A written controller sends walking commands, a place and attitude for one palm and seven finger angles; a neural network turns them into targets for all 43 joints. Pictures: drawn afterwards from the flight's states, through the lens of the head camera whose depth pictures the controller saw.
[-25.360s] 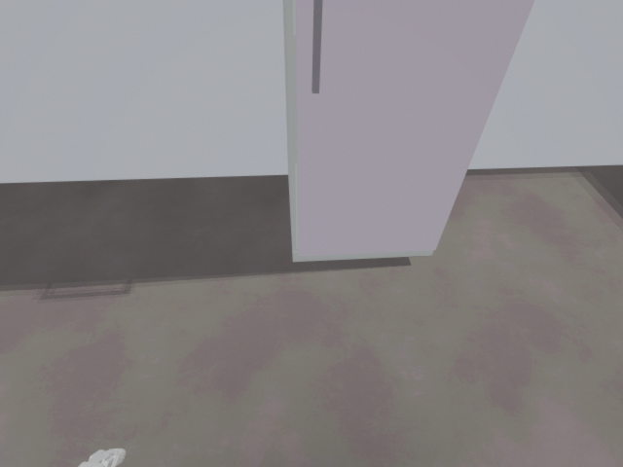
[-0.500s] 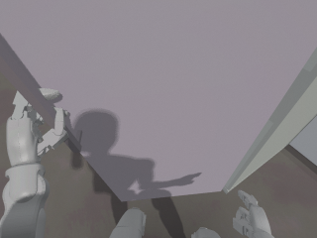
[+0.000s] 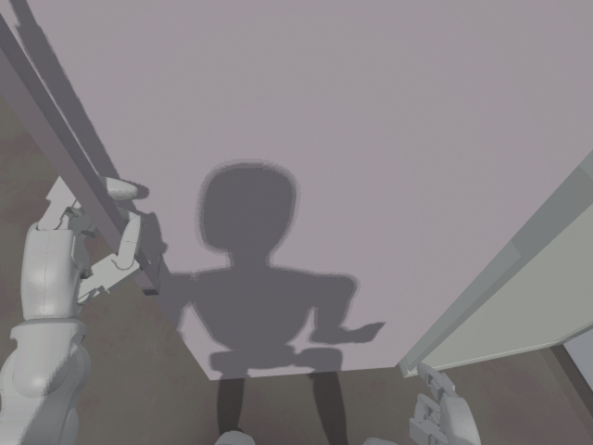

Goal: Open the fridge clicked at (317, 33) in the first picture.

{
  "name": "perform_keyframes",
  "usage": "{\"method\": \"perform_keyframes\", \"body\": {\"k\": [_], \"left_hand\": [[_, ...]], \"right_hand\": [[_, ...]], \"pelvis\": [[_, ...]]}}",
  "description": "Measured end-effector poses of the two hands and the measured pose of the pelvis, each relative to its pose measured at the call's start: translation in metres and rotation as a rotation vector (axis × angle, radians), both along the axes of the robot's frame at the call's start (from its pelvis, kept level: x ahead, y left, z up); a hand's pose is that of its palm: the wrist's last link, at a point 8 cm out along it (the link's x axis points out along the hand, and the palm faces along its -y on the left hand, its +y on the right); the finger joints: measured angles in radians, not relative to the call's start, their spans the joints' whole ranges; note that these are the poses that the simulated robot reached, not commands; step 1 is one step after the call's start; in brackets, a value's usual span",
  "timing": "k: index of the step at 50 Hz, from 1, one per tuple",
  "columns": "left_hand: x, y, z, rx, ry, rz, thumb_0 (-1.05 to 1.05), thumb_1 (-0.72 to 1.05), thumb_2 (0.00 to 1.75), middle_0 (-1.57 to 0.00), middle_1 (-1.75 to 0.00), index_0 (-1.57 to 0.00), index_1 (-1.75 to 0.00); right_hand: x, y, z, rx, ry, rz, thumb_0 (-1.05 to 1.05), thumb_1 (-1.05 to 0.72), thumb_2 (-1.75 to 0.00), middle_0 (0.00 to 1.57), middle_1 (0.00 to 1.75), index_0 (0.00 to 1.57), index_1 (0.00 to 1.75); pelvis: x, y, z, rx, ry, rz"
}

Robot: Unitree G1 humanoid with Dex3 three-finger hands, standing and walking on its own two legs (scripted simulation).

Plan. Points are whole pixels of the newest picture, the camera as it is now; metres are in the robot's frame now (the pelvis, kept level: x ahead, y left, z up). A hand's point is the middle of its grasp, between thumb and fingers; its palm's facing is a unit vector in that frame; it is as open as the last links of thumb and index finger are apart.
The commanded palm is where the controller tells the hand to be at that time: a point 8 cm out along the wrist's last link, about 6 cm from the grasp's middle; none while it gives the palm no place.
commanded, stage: stop walking and hold the door back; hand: left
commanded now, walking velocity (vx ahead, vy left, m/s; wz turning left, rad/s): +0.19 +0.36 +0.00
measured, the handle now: (101, 185) +0.31 +0.22 +0.21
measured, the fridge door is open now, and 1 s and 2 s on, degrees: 83 79 80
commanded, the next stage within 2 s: loosen the grip on the handle in 1.36 s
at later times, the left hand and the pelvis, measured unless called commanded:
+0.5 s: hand (133, 254) +0.27 +0.20 +0.16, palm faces +0.38 -0.89 -0.24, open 5.5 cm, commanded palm +0.24 +0.25 +0.14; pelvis -0.11 -0.06 +0.00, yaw +9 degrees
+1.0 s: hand (137, 216) +0.31 +0.21 +0.16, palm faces +0.33 -0.93 -0.18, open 5.4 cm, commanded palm +0.26 +0.27 +0.14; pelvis -0.12 -0.04 +0.00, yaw +5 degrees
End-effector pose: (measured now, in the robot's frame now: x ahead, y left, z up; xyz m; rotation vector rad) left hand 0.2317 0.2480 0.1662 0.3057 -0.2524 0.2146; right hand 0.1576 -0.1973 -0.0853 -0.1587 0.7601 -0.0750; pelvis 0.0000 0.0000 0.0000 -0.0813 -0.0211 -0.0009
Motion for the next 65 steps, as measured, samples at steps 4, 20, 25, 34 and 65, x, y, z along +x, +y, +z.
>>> {"method": "perform_keyframes", "body": {"k": [4, 20, 25, 34, 65], "left_hand": [[-0.027, -0.013, -0.004, 0.041, -0.026, 0.132, -0.06, 0.64, 0.8, -0.46, -1.41, -0.29, -1.38], [-0.021, -0.018, 0.004, -0.013, 0.075, 0.209, -0.05, 0.65, 0.84, -0.49, -1.41, -0.44, -1.4], [-0.006, -0.012, 0.003, -0.049, 0.064, 0.17, -0.03, 0.65, 0.83, -0.48, -1.41, -0.45, -1.4], [0.019, -0.006, 0.007, -0.063, 0.128, 0.134, -0.04, 0.69, 0.81, -0.46, -1.41, -0.45, -1.4], [0.024, 0.003, -0.008, -0.097, -0.009, 0.003, -0.06, 0.71, 0.76, -0.45, -1.4, -0.39, -1.37]], "right_hand": [[0.005, -0.031, -0.023, 0.018, -0.008, 0.063, 0.01, -0.9, -0.9, 0.2, 0.3, 0.21, 0.3], [-0.044, -0.125, -0.001, -0.157, 0.045, 0.086, 0.01, -0.91, -0.9, 0.2, 0.3, 0.2, 0.3], [-0.083, -0.124, 0.001, -0.206, 0.073, 0.062, 0.01, -0.91, -0.9, 0.2, 0.3, 0.2, 0.3], [-0.176, -0.086, -0.03, -0.097, 0.27, 0.008, 0.01, -0.91, -0.9, 0.2, 0.3, 0.2, 0.3], [-0.124, -0.041, -0.011, -0.103, 0.108, 0.0, 0.01, -0.91, -0.9, 0.2, 0.3, 0.2, 0.3]], "pelvis": [[-0.016, -0.037, -0.016, 0.037, 0.009, 0.044], [-0.085, -0.073, 0.005, 0.154, -0.004, 0.18], [-0.109, -0.062, 0.0, 0.138, 0.016, 0.167], [-0.126, -0.059, 0.0, 0.064, 0.011, 0.153], [-0.111, -0.013, -0.006, 0.042, 0.014, 0.051]]}}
